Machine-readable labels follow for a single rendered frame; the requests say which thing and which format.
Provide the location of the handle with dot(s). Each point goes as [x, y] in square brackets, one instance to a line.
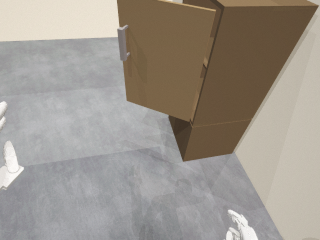
[122, 43]

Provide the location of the left robot hand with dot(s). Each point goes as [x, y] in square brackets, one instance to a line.
[11, 171]

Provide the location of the right robot hand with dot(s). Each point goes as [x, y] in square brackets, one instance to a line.
[245, 232]

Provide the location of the cupboard door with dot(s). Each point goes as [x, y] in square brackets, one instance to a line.
[167, 42]

